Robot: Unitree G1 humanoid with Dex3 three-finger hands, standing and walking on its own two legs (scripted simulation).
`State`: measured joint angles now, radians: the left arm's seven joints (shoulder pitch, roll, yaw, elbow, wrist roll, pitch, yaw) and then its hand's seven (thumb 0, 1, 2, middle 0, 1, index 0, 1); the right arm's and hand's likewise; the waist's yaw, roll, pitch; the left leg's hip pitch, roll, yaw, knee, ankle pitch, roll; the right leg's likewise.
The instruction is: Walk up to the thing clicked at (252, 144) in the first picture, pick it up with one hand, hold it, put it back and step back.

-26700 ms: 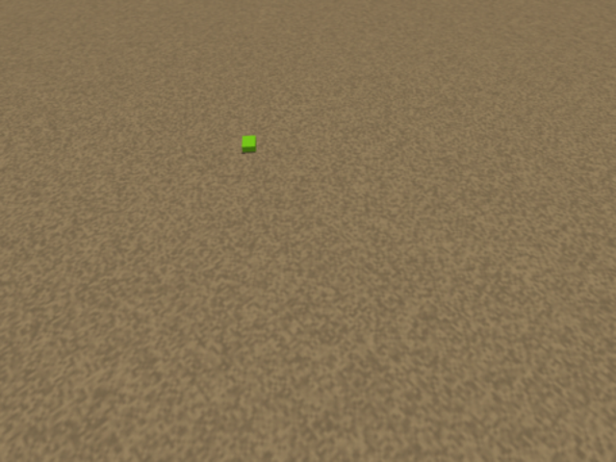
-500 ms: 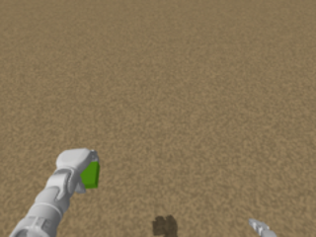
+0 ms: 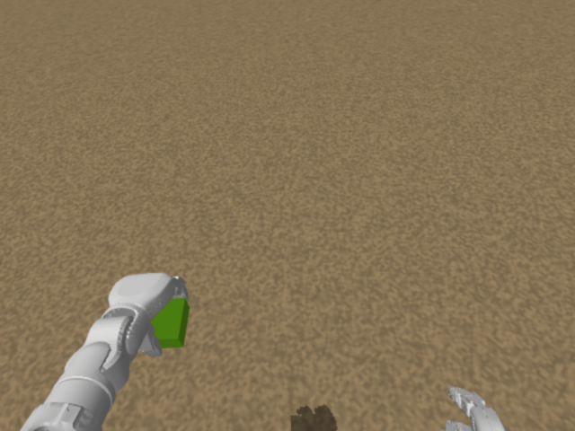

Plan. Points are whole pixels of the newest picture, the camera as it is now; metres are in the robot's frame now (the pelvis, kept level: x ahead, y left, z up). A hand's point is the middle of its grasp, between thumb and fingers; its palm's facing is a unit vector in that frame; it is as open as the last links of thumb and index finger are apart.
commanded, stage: hold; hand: left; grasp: from above
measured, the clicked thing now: (155, 323) +0.30 +0.23 -0.08
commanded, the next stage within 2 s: crouch in 1.12 s
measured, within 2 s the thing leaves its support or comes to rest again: neither
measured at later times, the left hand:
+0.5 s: hand (149, 325) +0.28 +0.22 -0.03, palm faces -0.45 -0.03 -0.89, open 9.7 cm
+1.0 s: hand (148, 323) +0.28 +0.22 -0.03, palm faces -0.46 -0.03 -0.89, open 9.7 cm
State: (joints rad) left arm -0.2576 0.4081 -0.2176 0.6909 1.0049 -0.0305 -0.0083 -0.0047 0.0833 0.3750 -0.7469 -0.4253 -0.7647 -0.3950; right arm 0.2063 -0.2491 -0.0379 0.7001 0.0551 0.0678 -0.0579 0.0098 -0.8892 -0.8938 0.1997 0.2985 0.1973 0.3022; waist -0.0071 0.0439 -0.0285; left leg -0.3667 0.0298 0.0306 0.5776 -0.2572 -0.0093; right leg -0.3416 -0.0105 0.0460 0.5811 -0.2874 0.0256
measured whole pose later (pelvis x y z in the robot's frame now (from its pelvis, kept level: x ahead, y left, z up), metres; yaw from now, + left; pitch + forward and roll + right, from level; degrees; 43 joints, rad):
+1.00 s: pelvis -0.01 +0.00 +0.01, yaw +0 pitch +0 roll +0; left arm -0.24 0.42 -0.22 0.62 0.99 -0.06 -0.05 0.00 0.09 0.37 -0.74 -0.43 -0.76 -0.40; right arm 0.17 -0.25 -0.02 0.70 0.06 0.08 -0.08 0.01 -0.90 -0.90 0.20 0.30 0.20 0.30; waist 0.01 0.05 0.00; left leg -0.29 0.03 0.03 0.49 -0.21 -0.01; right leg -0.27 -0.01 0.05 0.51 -0.24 0.02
